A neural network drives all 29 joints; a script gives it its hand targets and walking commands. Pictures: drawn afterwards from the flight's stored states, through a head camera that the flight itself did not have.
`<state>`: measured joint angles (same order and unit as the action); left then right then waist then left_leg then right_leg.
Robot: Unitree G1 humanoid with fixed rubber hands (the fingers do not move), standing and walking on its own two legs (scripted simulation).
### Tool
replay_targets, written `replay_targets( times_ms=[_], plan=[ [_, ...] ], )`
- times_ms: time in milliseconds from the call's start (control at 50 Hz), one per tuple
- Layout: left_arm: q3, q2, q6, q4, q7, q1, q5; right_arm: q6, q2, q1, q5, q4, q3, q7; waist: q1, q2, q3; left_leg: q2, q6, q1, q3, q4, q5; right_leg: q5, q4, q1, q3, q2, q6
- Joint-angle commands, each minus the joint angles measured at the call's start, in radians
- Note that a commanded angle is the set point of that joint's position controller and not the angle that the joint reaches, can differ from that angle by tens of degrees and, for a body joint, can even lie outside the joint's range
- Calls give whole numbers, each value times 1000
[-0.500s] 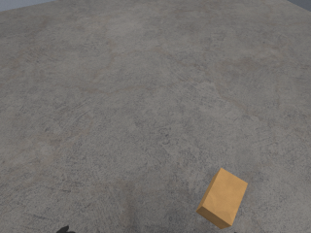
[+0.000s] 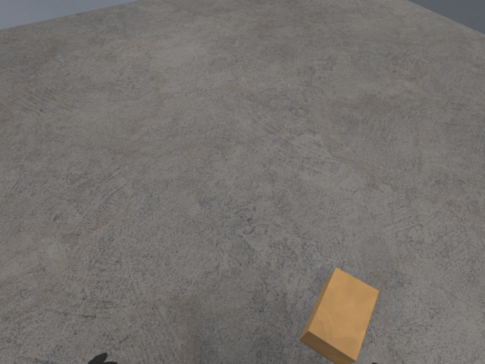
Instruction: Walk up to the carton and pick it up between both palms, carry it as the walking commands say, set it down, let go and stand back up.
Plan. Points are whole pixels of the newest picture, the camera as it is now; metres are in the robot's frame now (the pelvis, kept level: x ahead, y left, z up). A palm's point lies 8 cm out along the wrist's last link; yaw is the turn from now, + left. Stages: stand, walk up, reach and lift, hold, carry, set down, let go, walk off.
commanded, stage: walk up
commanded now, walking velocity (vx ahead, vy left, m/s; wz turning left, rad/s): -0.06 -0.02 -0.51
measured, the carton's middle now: (337, 316) +0.33 -0.36 -0.66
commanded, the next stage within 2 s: none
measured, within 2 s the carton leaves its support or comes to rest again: neither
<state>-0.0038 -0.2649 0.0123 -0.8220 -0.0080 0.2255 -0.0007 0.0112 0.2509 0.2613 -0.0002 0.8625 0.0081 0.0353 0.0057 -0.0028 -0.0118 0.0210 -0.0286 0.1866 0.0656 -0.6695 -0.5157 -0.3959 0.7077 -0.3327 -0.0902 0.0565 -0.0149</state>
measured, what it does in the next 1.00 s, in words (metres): steps on the spot, turning right: left foot, then right foot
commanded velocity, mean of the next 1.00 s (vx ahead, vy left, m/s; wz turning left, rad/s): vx -0.04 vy -0.12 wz -0.42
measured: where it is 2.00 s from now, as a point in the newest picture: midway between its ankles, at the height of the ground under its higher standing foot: outside the picture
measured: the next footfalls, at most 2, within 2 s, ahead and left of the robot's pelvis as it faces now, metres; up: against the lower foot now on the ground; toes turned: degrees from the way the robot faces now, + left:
left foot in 0.28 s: +0.05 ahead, +0.16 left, +0.00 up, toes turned -8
right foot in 0.56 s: +0.01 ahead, -0.16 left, +0.00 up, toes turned -15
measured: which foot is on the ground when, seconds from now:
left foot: down 0.00-0.00, up 0.02-0.26, down 0.28-0.56, up 0.58-0.90, down 0.92-1.00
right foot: down 0.00-0.28, up 0.30-0.54, down 0.56-0.90, up 0.92-1.00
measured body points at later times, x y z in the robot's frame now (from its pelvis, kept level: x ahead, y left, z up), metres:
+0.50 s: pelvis +0.00 -0.02 +0.01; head +0.04 -0.01 +0.46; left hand +0.11 +0.22 -0.13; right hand +0.06 -0.29 -0.12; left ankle +0.01 +0.17 -0.71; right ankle -0.08 -0.13 -0.67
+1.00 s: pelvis -0.04 -0.05 +0.02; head +0.00 -0.04 +0.47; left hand +0.09 +0.17 -0.13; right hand -0.03 -0.34 -0.10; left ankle -0.04 +0.08 -0.71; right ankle -0.08 -0.15 -0.66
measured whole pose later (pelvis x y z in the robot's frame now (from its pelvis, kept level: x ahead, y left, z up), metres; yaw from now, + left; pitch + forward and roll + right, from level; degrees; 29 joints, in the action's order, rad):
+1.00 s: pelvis -0.04 -0.05 +0.02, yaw -19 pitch +2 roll -1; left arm 0.00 -0.26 0.07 -0.82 0.02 0.27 0.00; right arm 0.06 0.25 0.16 0.00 0.86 0.01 0.05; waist 0.02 0.03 0.05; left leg 0.06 -0.01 0.25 -0.04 -0.58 -0.35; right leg -0.33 0.97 -0.49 0.03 -0.08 0.04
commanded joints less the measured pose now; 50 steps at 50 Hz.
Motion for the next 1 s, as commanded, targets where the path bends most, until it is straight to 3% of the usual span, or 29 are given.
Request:
replay_targets(
  times_ms=[0, 20, 60, 80, 120, 220, 240, 260, 280, 300, 360, 380, 440, 480, 500, 520, 560, 580, 600, 620, 640, 720, 780, 840, 860, 880, 900, 920, 980],
  plan=[
    [106, -302, -14, 15, -5, 325, 0, 5, 66, -216, -41, -193, 31, 14, 149, 289, -93, -36, -22, 460, -102, -500, -208, 1879, -176, 480, 436, 332, 243],
    [118, -298, -11, 18, 2, 270, -9, 15, 71, -223, -25, -202, 26, 23, 130, 261, -86, -8, -44, 471, -79, -607, -281, 1633, -221, 428, 431, 343, 321],
    [104, -239, 4, 45, -17, 159, 12, 20, 76, -241, -35, -178, 18, 7, 65, 70, 68, 47, -33, 425, -46, -405, -167, 1161, -284, 229, 500, 354, 275],
    [101, -233, 6, 72, -23, 129, 23, 31, 58, -215, -41, -185, 14, -10, 50, 151, 114, 40, -32, 352, -65, -338, -122, 1012, -329, 118, 483, 312, 251],
    [104, -241, 16, 72, -22, 59, 21, 33, 62, -175, -42, -160, 21, -9, 26, 268, 116, -4, -25, 280, -132, -215, -89, 1106, -283, 73, 347, 205, 210],
    [98, -182, 21, 40, -11, 75, 27, 15, 67, -121, -33, -115, 30, 4, 0, 175, -9, -2, -17, 6, -176, 161, 244, 911, -157, 30, 311, 121, 114],
    [90, -156, 22, 32, 2, 69, 22, 7, 117, -45, -31, -102, 52, 7, -41, 122, -28, 52, 0, -164, -118, 259, 397, 645, -50, -68, 293, 55, 81],
    [79, -94, 11, 65, 1, 85, 4, 6, 199, 26, -46, -78, 75, 10, -60, -120, -109, 320, 79, -308, 69, 308, 751, 294, 157, -235, 145, -50, 8],
    [84, -68, 21, 112, -5, 73, 14, 16, 290, 101, -51, -67, 93, 16, -53, -209, -161, 604, 235, -267, 222, 248, 1284, -360, 437, -303, 67, -105, -47],
    [92, -91, 35, 129, -9, -11, 14, 15, 261, 58, -48, -66, 81, 13, -68, -175, -95, 538, 298, -90, 165, 255, 1225, -307, 557, -227, 122, -35, -45],
    [83, -71, 48, 92, 20, 47, 21, 30, 179, -131, -49, -100, 60, 23, 7, -169, -7, 421, 237, -115, 44, 275, 811, -169, 581, -328, 139, -38, -39],
    [77, -66, 50, 110, 26, 74, 12, 29, 187, -152, -55, -98, 68, 28, 37, -196, -12, 430, 198, -103, 5, 254, 831, -169, 493, -277, 155, -6, -36],
    [68, -59, 45, 128, 41, -29, -1, 29, 209, -90, -58, -68, 75, 20, -29, -226, -15, 388, 162, -155, -25, 171, 911, -215, 238, -257, 92, -4, -30],
    [53, -36, 38, 111, 43, 68, -5, 36, 237, -124, -55, -69, 80, 14, -3, -338, -74, 371, 134, -117, -99, 92, 963, -169, 49, -104, 72, -6, -25],
    [57, -53, 29, 91, 42, 164, -5, 43, 255, -169, -52, -76, 94, 12, 68, -331, -95, 357, 102, -81, -109, 35, 1034, -22, -101, 14, 28, -25, -19],
    [61, -70, 31, 60, 44, 197, 2, 45, 212, -179, -43, -64, 83, 8, 79, -222, -86, 320, 91, -4, -152, -50, 945, 160, -192, 94, 25, -35, -10],
    [89, -274, 14, 71, 40, 185, 10, 78, 52, -168, -32, -118, 45, 22, 60, 266, -73, 15, -3, 420, -173, -419, -234, 1117, -320, 239, 522, 288, 76],
    [102, -280, 19, 63, 22, 222, 15, 94, 82, -199, -11, -136, 31, 27, 117, 325, -93, 35, -14, 276, -47, -471, -204, 778, -409, 57, 516, 299, 137],
    [98, -258, 20, 66, 12, 181, 15, 101, 104, -237, -21, -135, 34, 27, 81, 206, -24, 32, -7, 323, -9, -481, -128, 419, -455, 31, 600, 258, 117],
    [87, -236, 26, 63, 3, 135, 19, 95, 111, -260, -33, -142, 42, 18, 60, 143, 73, 51, -19, 377, 8, -467, -70, 327, -462, -19, 609, 225, 98],
    [81, -197, 35, 68, 1, 59, 26, 88, 109, -197, -16, -105, 35, 12, 30, 213, 36, 63, -17, 334, -40, -489, -7, 261, -476, 31, 499, 179, 114],
    [77, -178, 11, 29, 3, 149, 11, 57, 122, -220, -23, -109, 34, 4, 67, 64, -80, -1, -11, 340, -52, -289, -32, 629, -370, 268, 555, 165, 160],
    [69, -149, 26, 2, 8, 153, 15, 32, 115, -207, -2, -120, 30, -3, 92, 245, -113, -28, -14, 225, -84, -112, -60, 593, -383, 218, 482, 102, 198],
    [75, -178, 39, 9, 20, 96, 5, 29, 109, -69, 14, -73, 34, 8, 30, 275, -153, -48, 14, -75, -139, 161, 40, 595, -338, 58, 391, 47, 124],
    [79, -201, 43, 28, 26, 18, 3, 24, 118, 71, 14, -20, 46, 12, -48, 207, -195, -37, 30, -283, -187, 308, 168, 454, -315, -72, 347, 20, 79],
    [66, -128, 38, 48, 36, 28, -3, 27, 209, 145, -9, 10, 75, 23, -79, 64, -171, 171, 84, -478, -46, 392, 229, 211, -151, -306, 241, -89, -10],
    [57, -47, 36, 100, 34, 37, 15, 32, 300, 156, -26, 19, 101, 29, -88, -303, -158, 540, 201, -388, 282, 462, 170, -114, 180, -465, 147, -148, -16],
    [68, -91, 49, 114, 29, -20, 30, 31, 303, 35, -16, -40, 78, 32, -52, -195, -15, 637, 284, -105, 277, 499, 250, -136, 376, -427, 175, -54, -31],
    [90, -121, 58, 45, 63, 58, 27, 15, 213, -178, -27, -72, 67, 30, 49, -104, 43, 437, 203, -55, 19, 413, 353, 6, 581, -336, 159, -54, -37]
  ],
)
